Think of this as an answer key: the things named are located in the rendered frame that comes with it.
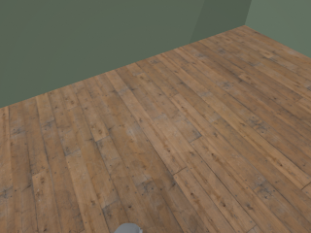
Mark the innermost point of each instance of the robot left thigh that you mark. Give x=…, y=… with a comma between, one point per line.
x=129, y=228

